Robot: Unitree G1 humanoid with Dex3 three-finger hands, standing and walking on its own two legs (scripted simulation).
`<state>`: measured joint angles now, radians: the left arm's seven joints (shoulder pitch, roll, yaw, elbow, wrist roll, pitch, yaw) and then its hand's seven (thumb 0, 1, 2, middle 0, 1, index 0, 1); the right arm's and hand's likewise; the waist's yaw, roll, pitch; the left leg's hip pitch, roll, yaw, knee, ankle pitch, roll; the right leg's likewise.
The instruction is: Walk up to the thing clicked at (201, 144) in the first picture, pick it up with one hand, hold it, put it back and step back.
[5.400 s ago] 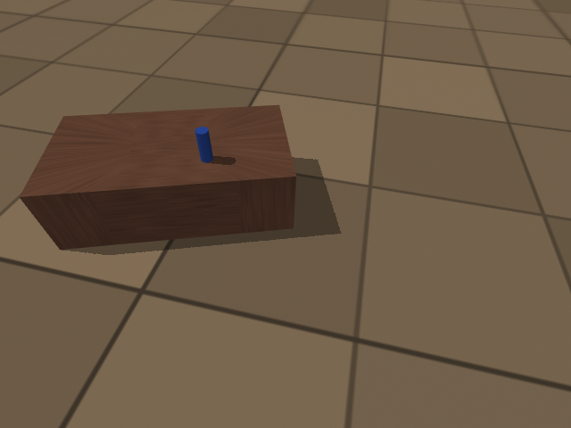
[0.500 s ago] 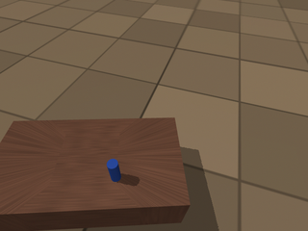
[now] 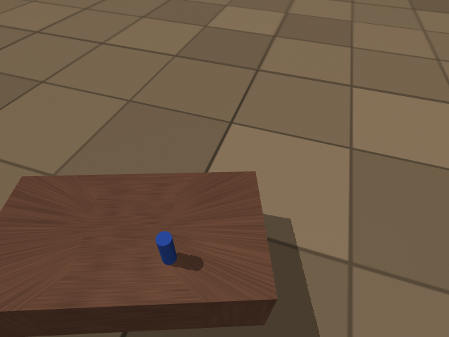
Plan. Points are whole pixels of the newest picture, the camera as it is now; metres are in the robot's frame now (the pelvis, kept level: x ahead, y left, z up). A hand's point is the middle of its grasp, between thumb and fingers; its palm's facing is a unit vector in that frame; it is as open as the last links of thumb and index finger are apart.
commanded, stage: stand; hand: left
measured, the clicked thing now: (166, 248) +0.48 +0.19 -0.38
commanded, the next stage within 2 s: go down in 1.44 s
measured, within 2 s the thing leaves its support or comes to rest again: neither
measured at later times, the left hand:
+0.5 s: hand out of the picture +0.08 +0.25 -0.16, palm faces -0.03 -0.94 -0.34, open 7.4 cm
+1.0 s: hand out of the picture +0.08 +0.25 -0.16, palm faces -0.03 -0.94 -0.34, open 7.4 cm
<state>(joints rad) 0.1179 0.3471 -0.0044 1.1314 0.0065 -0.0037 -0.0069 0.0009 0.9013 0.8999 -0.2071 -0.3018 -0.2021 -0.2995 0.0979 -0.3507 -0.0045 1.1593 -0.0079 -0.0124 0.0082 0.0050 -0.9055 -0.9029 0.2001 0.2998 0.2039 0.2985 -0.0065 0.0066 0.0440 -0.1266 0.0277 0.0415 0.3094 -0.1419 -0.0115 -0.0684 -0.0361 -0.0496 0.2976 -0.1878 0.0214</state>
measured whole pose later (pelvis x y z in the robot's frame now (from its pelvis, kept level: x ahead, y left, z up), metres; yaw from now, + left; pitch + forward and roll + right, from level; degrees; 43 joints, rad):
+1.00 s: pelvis +0.01 +0.00 +0.00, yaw +0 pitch -2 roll +0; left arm 0.12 0.35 0.00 1.12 0.01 -0.01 -0.01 0.00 0.90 0.90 -0.21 -0.30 -0.20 -0.30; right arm 0.10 -0.35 0.00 1.14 -0.01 -0.01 0.01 0.00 -0.91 -0.90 0.20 0.30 0.20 0.30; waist 0.00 0.00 0.05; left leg -0.12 0.03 0.04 0.31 -0.15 -0.02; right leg -0.06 -0.03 -0.05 0.30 -0.20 0.02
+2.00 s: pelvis +0.01 +0.00 -0.02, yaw +0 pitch +6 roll +0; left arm 0.07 0.34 0.17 0.78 0.05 0.26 -0.05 0.00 -0.12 0.13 -0.07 -0.05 -0.07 -0.03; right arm 0.27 -0.25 -0.01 0.69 0.04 -0.07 -0.05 0.01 -0.91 -0.90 0.20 0.30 0.20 0.30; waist -0.04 0.01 -0.02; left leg -0.41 0.04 0.04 0.58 -0.28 -0.01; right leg -0.34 -0.03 -0.04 0.56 -0.32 0.02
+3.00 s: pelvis +0.00 +0.01 -0.07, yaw +1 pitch +11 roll -3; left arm 0.37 0.37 0.18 0.16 0.00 0.55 -0.09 -0.01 -0.59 0.06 -0.09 -0.08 -0.08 -0.08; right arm 0.28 -0.24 0.01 0.59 0.02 -0.23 -0.18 0.01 -0.86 -0.89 0.20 0.30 0.21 0.30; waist -0.04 0.04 -0.15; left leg -0.75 0.06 -0.03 1.01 -0.47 -0.01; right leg -0.64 -0.03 -0.09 0.94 -0.50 0.02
